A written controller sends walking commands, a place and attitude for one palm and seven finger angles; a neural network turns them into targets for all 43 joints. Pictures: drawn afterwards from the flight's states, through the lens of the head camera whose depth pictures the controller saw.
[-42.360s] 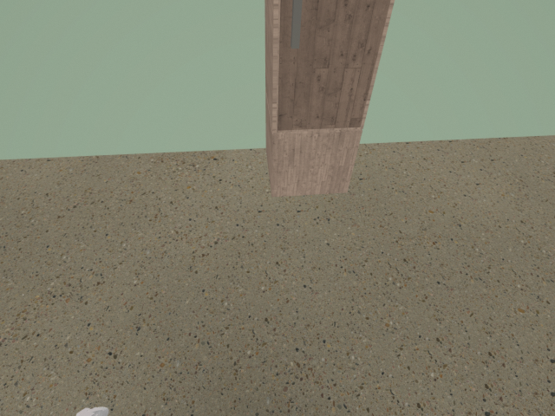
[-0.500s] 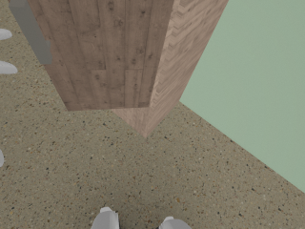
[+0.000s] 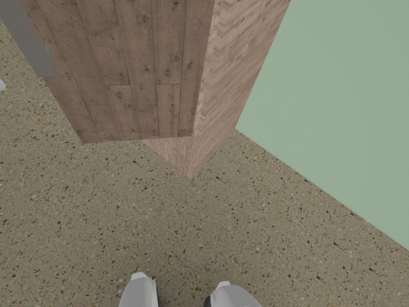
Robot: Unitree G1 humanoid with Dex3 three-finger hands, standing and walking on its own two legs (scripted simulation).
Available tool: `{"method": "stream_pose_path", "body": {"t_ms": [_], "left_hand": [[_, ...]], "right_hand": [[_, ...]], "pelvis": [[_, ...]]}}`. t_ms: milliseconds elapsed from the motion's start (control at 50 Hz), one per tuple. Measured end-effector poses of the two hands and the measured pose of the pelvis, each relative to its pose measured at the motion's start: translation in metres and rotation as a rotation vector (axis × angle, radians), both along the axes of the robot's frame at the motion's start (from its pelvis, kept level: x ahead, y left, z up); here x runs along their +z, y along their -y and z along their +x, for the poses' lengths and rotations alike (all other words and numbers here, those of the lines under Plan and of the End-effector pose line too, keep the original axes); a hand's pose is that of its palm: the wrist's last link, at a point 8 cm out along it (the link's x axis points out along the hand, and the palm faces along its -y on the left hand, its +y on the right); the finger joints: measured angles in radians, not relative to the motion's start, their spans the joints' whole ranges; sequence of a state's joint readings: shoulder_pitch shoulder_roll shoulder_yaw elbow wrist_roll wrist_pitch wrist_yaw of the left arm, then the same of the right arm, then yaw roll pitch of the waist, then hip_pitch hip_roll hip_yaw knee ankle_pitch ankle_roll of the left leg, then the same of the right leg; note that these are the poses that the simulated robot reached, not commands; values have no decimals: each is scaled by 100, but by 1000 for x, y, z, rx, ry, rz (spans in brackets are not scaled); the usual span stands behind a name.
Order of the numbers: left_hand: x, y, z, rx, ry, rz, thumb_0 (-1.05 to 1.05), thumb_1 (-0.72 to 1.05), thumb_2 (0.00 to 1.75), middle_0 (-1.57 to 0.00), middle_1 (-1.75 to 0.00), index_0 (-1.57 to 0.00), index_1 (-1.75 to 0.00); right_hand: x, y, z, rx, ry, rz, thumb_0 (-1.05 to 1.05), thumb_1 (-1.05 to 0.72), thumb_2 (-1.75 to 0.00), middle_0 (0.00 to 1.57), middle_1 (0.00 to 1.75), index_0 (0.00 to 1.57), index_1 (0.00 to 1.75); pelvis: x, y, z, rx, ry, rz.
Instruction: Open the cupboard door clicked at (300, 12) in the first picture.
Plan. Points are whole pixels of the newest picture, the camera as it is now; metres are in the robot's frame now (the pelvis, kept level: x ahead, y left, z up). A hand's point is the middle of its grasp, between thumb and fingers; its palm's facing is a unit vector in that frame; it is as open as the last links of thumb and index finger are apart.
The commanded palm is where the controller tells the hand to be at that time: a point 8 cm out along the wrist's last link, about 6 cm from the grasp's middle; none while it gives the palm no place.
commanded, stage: move the hooked fingers beside the handle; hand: left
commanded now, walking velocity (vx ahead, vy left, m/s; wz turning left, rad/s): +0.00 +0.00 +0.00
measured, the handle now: (28, 28) +0.58 +0.25 +0.14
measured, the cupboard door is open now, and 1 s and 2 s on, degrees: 47 47 47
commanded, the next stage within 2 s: slide the fingers in behind the handle in 0.20 s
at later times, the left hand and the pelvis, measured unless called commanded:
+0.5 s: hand out of the picture +0.53 +0.31 +0.14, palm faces +0.05 -1.00 +0.00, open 14.0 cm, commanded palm +0.53 +0.34 +0.14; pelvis +0.01 +0.01 +0.00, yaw +0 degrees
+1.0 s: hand (4, 48) +0.53 +0.28 +0.14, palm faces +0.08 -1.00 -0.01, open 14.3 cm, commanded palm +0.52 +0.30 +0.14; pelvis +0.01 +0.01 +0.00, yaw +1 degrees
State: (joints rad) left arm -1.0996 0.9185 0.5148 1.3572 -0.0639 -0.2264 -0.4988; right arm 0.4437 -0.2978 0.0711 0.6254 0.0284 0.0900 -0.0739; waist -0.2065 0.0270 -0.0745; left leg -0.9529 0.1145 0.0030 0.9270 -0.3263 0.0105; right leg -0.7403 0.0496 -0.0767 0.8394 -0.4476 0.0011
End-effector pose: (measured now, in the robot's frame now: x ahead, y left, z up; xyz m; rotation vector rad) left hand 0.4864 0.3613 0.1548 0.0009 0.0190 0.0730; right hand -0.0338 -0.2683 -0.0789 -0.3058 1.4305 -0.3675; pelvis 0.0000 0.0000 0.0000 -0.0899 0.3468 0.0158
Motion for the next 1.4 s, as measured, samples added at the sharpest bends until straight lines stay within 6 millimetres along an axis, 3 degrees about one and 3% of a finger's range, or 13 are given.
{"method": "stream_pose_path", "body": {"t_ms": [180,480,680,800,960,1160,1400], "left_hand": [[-8,2,8,-4,-19,-13,-2,-50,30,-30,-120,-30,-120],[-12,-5,20,-16,-16,-2,-2,-50,30,-29,-120,-30,-120],[-17,14,28,-22,-10,-12,-2,-50,30,-29,-120,-30,-120],[-16,19,24,12,-10,-7,-2,-50,30,-29,-120,-27,-120],[-14,29,17,22,-15,-2,-2,-50,30,-29,-120,-24,-119],[-12,59,21,-10,-17,-24,-2,-50,30,-29,-120,-28,-119],[-9,66,19,-2,-11,-6,-2,-50,30,-30,-120,-30,-120]], "right_hand": [[2,-1,-9,-14,-16,-15,0,-90,-90,21,30,20,30],[-1,-17,6,-3,-12,7,0,-90,-90,21,30,20,30],[1,-22,19,12,19,23,0,-90,-90,21,30,20,30],[-1,-22,21,14,24,45,0,-90,-90,21,30,20,30],[-4,-16,19,24,21,54,0,-90,-90,21,30,20,30],[-4,-1,17,17,57,41,0,-90,-90,21,30,20,30],[-6,6,1,-16,29,51,0,-90,-90,21,30,20,30]], "pelvis": [[-2,0,-1,-5,-16,-7],[-3,-10,7,-4,-34,-13],[0,-15,13,-2,-26,-9],[2,-15,14,0,-10,-4],[3,-9,11,14,6,0],[2,1,6,8,13,8],[3,11,4,0,17,15]]}}
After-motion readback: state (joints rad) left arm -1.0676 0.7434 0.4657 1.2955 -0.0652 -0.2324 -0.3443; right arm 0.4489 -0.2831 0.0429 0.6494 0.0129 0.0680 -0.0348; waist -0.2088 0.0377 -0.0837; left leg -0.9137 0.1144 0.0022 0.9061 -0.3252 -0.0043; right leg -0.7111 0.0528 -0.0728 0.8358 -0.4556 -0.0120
